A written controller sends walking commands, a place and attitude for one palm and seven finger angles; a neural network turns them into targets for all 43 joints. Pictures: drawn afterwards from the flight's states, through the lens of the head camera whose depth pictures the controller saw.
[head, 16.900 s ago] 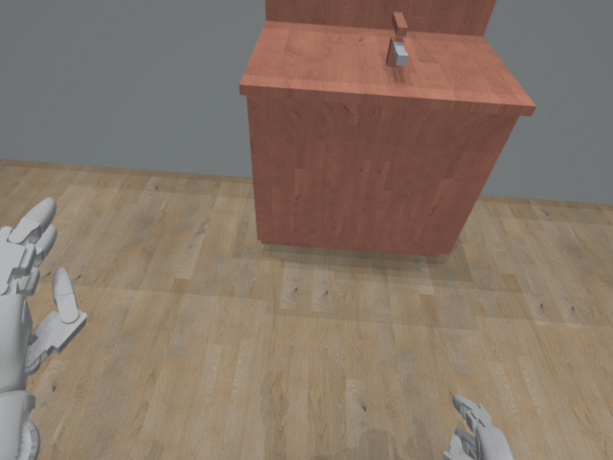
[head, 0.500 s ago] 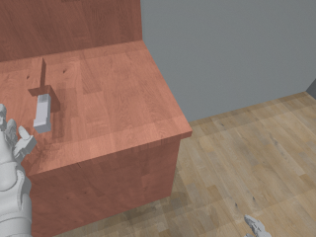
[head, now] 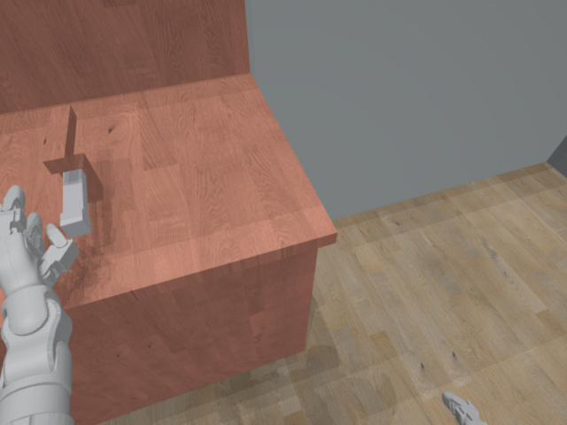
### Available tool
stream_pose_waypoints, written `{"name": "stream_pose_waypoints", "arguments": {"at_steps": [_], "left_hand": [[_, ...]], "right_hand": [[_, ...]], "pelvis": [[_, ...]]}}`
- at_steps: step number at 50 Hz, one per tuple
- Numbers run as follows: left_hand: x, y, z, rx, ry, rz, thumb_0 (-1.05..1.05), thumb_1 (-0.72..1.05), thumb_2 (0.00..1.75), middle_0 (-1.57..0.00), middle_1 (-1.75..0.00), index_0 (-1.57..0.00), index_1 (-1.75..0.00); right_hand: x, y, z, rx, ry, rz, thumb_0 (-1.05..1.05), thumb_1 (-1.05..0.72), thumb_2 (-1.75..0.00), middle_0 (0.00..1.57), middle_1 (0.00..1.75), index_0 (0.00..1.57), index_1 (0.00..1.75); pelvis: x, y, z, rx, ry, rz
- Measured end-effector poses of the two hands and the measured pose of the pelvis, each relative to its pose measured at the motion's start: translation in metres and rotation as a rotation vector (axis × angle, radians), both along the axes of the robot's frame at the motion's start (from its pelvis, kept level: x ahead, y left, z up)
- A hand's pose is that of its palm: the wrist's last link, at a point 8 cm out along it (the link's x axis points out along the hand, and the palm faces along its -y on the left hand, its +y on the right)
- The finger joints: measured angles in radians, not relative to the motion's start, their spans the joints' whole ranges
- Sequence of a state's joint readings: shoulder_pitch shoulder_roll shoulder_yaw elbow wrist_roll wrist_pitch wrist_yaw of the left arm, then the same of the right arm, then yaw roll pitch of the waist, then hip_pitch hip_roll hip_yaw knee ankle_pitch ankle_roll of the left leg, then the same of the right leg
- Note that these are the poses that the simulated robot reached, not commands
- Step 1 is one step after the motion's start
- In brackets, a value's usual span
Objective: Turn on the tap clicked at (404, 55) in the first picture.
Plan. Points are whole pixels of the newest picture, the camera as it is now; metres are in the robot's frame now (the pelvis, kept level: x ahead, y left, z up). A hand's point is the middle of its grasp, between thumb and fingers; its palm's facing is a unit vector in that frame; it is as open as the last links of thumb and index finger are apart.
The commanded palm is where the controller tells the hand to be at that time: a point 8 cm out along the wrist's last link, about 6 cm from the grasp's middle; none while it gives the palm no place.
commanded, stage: push the lever round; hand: left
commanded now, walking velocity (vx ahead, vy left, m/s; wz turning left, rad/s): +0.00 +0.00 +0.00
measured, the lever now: (76, 223) +0.35 +0.32 +0.10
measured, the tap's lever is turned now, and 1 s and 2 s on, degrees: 4 31 59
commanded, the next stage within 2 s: none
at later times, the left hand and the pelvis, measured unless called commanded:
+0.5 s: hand (94, 239) +0.34 +0.29 +0.09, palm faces +0.63 -0.77 -0.07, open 7.8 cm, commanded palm +0.29 +0.31 +0.09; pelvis +0.00 +0.00 +0.00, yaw +0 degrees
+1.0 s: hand (122, 225) +0.36 +0.26 +0.08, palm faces +0.71 -0.70 -0.08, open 7.8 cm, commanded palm +0.31 +0.28 +0.09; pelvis +0.00 +0.00 +0.00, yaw +0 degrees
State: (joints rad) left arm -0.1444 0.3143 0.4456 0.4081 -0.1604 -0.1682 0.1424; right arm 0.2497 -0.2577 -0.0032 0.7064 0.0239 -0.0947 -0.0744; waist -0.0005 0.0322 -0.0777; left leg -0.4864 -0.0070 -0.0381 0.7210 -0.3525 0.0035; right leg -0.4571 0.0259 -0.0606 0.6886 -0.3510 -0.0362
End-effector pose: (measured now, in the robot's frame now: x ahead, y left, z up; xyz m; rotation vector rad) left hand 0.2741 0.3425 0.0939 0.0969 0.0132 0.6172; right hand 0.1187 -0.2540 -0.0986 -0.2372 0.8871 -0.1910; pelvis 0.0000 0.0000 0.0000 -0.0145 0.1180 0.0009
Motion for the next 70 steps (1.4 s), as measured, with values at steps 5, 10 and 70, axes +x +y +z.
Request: {"name": "stream_pose_waypoints", "arguments": {"at_steps": [5, 10, 70], "left_hand": [[0.002, -0.007, -0.001, 0.001, -0.005, -0.004, 0.02, 0.91, 0.91, -0.15, -0.15, -0.15, -0.16], [0.003, -0.009, -0.002, -0.005, -0.002, 0.008, 0.02, 0.91, 0.90, -0.15, -0.15, -0.15, -0.16], [0.041, -0.080, -0.005, -0.038, 0.019, 0.271, 0.02, 0.90, 0.90, -0.15, -0.15, -0.15, -0.16]], "right_hand": [[-0.002, -0.001, -0.001, 0.005, 0.004, -0.005, 0.01, -0.90, -0.90, 0.21, 0.30, 0.20, 0.30], [-0.001, -0.001, -0.001, 0.007, 0.004, -0.006, 0.01, -0.90, -0.90, 0.21, 0.30, 0.20, 0.30], [0.015, 0.010, -0.005, 0.022, 0.061, 0.032, 0.01, -0.90, -0.90, 0.21, 0.30, 0.20, 0.30]], "pelvis": [[0.000, -0.001, 0.000, 0.002, -0.001, -0.002], [0.001, -0.003, 0.000, 0.002, -0.002, -0.004], [-0.001, -0.003, -0.001, 0.001, -0.003, 0.014]]}}
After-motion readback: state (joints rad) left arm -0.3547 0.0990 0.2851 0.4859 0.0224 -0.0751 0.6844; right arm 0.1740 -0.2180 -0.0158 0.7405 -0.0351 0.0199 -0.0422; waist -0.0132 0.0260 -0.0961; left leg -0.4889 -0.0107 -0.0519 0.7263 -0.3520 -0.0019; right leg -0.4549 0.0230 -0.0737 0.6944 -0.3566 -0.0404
